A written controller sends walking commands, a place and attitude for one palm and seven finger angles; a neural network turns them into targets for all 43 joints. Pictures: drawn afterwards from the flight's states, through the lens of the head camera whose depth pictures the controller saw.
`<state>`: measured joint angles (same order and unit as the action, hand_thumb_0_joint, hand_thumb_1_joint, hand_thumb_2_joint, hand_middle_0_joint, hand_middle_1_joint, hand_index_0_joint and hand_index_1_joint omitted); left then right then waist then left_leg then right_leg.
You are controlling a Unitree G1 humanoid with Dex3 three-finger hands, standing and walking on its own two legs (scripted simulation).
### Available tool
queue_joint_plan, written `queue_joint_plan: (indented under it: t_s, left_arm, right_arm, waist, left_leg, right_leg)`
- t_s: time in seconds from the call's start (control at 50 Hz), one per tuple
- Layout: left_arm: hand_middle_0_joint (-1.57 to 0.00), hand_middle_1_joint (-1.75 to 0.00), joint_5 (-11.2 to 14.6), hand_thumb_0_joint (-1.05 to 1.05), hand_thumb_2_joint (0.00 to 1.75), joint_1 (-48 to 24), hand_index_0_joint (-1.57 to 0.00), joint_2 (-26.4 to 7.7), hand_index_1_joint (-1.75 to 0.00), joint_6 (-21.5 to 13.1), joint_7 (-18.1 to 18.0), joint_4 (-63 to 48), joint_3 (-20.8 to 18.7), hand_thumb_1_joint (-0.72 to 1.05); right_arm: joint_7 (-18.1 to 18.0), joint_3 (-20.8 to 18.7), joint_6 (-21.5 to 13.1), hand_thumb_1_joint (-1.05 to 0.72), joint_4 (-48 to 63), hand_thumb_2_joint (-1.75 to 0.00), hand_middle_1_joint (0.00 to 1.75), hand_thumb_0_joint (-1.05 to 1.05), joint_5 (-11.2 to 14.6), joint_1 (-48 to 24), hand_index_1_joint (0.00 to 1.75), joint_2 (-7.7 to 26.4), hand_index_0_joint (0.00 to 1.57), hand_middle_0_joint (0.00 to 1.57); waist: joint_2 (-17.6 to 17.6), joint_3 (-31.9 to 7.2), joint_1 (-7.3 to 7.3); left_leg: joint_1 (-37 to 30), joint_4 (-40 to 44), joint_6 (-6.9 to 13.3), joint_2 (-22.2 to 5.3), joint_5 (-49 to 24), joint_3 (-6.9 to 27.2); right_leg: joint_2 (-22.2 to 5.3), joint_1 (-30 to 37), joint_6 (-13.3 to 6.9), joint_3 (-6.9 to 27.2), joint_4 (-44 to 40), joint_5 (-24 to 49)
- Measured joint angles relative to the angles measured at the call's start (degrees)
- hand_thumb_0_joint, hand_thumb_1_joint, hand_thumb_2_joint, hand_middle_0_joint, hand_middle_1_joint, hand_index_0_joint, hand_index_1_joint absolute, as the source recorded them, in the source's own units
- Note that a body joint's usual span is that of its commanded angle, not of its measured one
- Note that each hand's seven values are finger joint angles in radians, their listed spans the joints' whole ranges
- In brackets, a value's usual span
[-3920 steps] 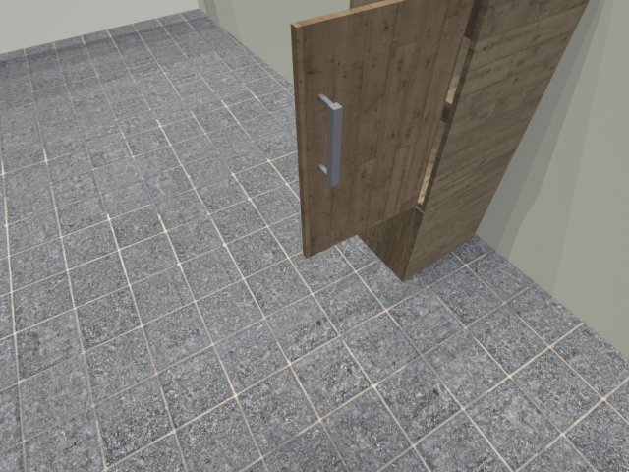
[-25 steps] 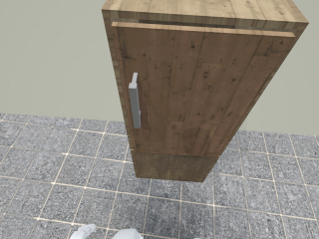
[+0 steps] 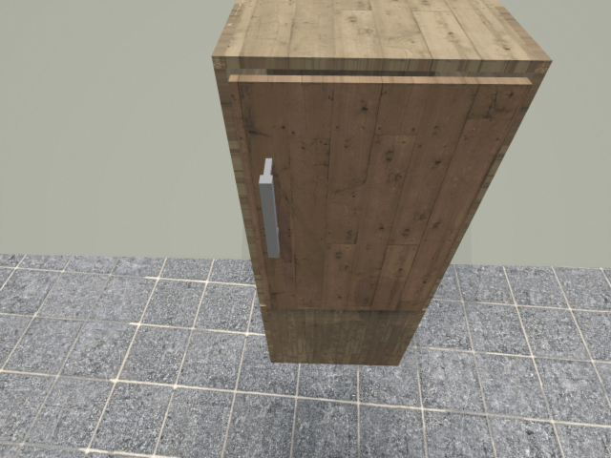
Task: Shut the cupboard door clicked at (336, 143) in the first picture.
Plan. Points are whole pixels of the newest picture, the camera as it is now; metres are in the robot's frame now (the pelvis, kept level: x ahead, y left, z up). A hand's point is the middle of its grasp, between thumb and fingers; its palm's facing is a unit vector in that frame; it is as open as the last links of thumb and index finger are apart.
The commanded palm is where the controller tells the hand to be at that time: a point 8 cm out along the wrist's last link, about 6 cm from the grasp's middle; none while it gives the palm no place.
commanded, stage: come to a stop and stand still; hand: left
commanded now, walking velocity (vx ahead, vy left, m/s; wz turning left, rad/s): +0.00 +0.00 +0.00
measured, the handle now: (271, 211) +0.48 +0.09 +0.03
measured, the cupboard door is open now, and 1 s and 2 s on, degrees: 1 1 1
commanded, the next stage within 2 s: look again from close up in 0.14 s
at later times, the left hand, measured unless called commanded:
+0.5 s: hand out of the picture +0.00 +0.17 -0.18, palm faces +0.01 -0.97 -0.23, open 7.4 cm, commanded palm none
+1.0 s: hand out of the picture +0.01 +0.15 -0.18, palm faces +0.01 -0.98 -0.18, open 7.4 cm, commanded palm none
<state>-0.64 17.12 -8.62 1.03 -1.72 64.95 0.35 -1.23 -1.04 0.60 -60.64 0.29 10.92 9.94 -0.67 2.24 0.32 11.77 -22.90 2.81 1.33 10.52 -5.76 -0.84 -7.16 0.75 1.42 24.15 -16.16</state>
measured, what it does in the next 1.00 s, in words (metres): stands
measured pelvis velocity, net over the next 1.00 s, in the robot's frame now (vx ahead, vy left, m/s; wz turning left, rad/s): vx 0.01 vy -0.02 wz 0.00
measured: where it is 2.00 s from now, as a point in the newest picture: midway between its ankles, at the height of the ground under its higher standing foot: outside the picture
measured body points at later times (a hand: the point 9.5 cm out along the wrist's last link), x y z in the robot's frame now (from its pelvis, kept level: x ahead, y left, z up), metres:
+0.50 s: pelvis -0.01 -0.01 -0.01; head +0.00 -0.02 +0.44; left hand +0.00 +0.22 -0.16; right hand -0.02 -0.21 -0.18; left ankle +0.02 +0.09 -0.74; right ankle -0.03 -0.13 -0.74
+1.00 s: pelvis +0.01 -0.02 -0.01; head +0.02 -0.01 +0.44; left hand +0.01 +0.21 -0.17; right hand +0.05 -0.25 -0.16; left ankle +0.02 +0.09 -0.74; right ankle -0.03 -0.13 -0.74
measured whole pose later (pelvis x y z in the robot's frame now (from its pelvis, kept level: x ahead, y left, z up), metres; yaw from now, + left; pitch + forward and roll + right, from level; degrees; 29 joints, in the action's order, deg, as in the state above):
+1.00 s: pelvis +0.01 -0.02 -0.01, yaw +0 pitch +0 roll +1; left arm -0.9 16.5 -9.7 0.2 -1.7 62.2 0.8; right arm -1.4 0.2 -0.9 -62.3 -0.7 12.5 9.7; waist 1.6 1.6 0.4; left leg 13.7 -27.7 1.5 -0.2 13.7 -5.3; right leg 0.5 -8.9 -0.8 1.0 28.7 -19.3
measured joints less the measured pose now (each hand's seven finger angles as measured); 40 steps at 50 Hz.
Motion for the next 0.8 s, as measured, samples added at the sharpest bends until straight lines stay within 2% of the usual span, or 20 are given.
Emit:
queue_joint_plan:
  t_s: [0.24, 0.36, 0.56, 0.8]
  left_arm:
    - [-0.2, -0.3, 0.2, 0.01, 0.9, -1.0, -0.2, 1.5, -0.3, -0.4, -0.2, 1.3, 0.3, 0.92]
    - [-0.2, -0.3, 0.1, 0.01, 0.9, -0.4, -0.2, 1.6, -0.3, -2.5, -0.9, -0.9, 1.3, 0.92]
    - [-0.2, -0.3, 0.2, 0.01, 0.9, -0.4, -0.2, 0.5, -0.3, -2.3, -0.9, -2.6, 1.2, 0.91]
    - [-0.2, -0.3, 0.1, 0.0, 0.9, -1.1, -0.2, -0.4, -0.3, -2.0, -0.6, -2.8, 1.1, 0.91]
  right_arm:
    - [-0.5, 1.0, 0.2, -0.91, -6.0, -0.89, 0.3, 0.0, -0.4, 7.4, 0.3, -1.4, 0.19, 0.19]
    - [0.3, 1.4, -0.9, -0.91, -2.7, -0.9, 0.3, 0.0, -0.9, 9.7, 0.29, -1.1, 0.19, 0.19]
    - [0.2, 2.0, -1.0, -0.93, -1.4, -0.89, 0.3, 0.02, -1.3, 7.3, 0.3, -1.4, 0.2, 0.2]
    - [0.2, 1.5, -1.9, -0.91, -1.7, -0.89, 0.3, 0.01, -0.7, 3.3, 0.3, 0.6, 0.2, 0.19]
  waist:
    - [2.6, 0.1, -0.9]
    - [-0.5, 0.7, -2.08]
    - [-1.8, -1.0, -1.11]
    - [0.6, -0.7, -0.19]
  left_leg:
    - [-1.7, 2.7, -0.9, -0.7, -1.7, 0.4]
    - [4.0, -5.9, -0.7, -1.7, 2.0, 1.8]
    - [3.5, -6.6, -0.2, -0.4, 3.0, 0.9]
    - [1.5, -4.1, -0.7, -0.7, 2.4, 0.3]
  right_leg:
    - [0.8, 1.5, -1.0, -0.3, -2.2, 1.4]
    - [1.7, -2.0, -1.2, -1.8, 2.5, -0.8]
    - [0.3, -2.9, -0.7, -1.0, 6.2, -3.3]
    - [0.6, -1.5, -1.0, -0.3, 4.3, -2.7]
